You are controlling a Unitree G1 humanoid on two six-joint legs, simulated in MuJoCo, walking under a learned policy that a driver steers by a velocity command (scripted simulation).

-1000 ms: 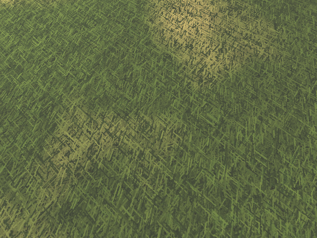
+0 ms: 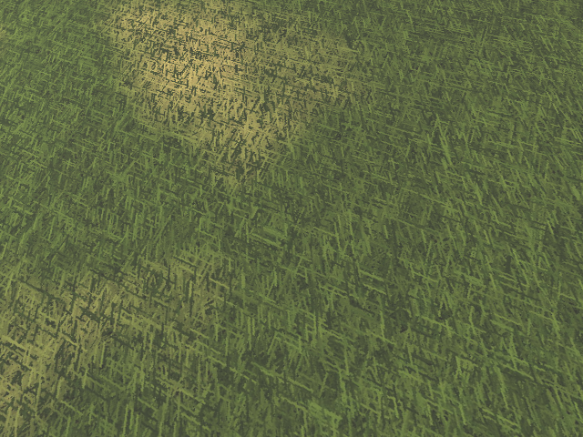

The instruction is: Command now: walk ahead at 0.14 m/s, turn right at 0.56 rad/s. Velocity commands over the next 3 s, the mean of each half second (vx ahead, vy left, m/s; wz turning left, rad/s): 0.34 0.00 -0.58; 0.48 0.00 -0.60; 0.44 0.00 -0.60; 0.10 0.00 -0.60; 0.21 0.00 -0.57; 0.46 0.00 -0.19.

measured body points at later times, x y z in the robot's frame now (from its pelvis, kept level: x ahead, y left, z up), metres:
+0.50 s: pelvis +0.14 +0.03 +0.00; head +0.16 +0.04 +0.45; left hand +0.33 +0.27 -0.11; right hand +0.16 -0.27 -0.10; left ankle +0.15 +0.14 -0.74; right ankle +0.09 -0.10 -0.67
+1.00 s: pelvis +0.37 -0.14 -0.01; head +0.40 -0.17 +0.44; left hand +0.63 +0.02 -0.10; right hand +0.33 -0.45 -0.11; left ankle +0.45 +0.01 -0.66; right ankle +0.36 -0.21 -0.74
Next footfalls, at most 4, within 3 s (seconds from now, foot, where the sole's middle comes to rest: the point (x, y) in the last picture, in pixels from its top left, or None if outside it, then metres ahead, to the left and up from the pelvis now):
0.34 left None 0.19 0.13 -0.78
0.82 right None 0.40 -0.23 -0.78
1.30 left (435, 312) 0.75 -0.25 -0.78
1.76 right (554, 358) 0.62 -0.50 -0.78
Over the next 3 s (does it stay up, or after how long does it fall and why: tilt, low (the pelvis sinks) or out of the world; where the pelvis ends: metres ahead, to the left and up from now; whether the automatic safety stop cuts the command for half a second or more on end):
stays up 0.64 -0.64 0.00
